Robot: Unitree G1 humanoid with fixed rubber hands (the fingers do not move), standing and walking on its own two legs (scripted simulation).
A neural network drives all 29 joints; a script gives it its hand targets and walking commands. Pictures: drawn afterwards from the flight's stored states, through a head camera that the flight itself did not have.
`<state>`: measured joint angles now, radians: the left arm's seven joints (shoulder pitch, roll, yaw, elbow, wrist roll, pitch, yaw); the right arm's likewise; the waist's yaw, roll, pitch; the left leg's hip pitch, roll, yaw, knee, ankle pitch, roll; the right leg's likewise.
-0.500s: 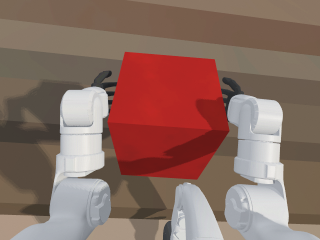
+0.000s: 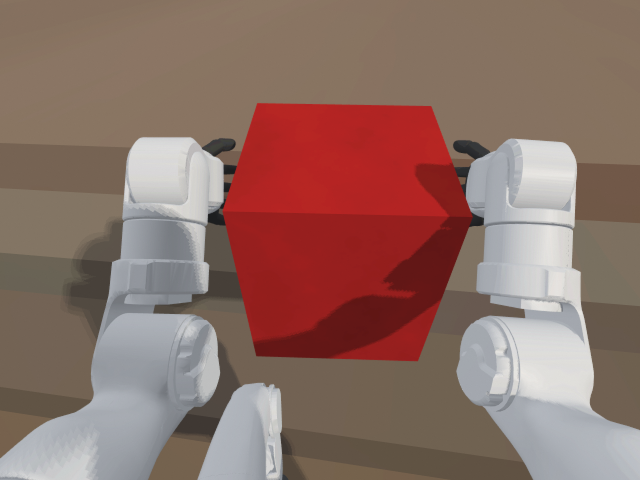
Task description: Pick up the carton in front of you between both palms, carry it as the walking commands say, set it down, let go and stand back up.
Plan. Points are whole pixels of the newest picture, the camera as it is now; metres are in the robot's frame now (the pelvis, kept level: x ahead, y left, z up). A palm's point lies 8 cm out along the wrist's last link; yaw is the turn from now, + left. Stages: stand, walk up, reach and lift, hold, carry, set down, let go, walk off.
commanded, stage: carry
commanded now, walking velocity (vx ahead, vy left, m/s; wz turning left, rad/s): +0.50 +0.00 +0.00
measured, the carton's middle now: (340, 236) +0.38 +0.00 +0.15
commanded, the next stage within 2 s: none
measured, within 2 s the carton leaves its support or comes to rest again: neither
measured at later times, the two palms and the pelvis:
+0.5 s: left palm out of the picture +0.66 +0.17 +0.36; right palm out of the picture +0.63 -0.13 +0.38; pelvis +0.27 +0.03 +0.17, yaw -1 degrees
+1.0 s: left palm out of the picture +0.91 +0.15 +0.57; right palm out of the picture +0.93 -0.15 +0.55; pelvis +0.54 +0.00 +0.35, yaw -1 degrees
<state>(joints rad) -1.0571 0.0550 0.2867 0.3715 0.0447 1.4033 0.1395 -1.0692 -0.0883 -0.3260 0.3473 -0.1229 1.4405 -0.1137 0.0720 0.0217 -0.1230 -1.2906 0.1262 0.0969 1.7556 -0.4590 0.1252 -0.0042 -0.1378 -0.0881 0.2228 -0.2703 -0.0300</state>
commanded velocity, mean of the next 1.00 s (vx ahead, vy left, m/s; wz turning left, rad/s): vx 0.50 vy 0.00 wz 0.00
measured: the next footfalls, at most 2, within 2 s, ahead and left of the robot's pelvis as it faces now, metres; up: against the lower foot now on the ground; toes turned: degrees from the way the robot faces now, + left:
left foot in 0.06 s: +0.27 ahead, +0.15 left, +0.18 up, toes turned +7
right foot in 0.60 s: +0.52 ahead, -0.11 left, +0.36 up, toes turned -5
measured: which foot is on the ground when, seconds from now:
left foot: up 0.00-0.04, down 0.06-0.66, up 0.68-1.00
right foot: down 0.00-0.08, up 0.10-0.58, down 0.60-1.00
